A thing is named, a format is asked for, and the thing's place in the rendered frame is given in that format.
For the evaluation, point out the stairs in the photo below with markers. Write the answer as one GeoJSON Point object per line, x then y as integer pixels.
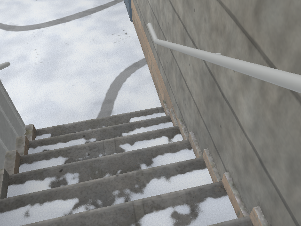
{"type": "Point", "coordinates": [130, 169]}

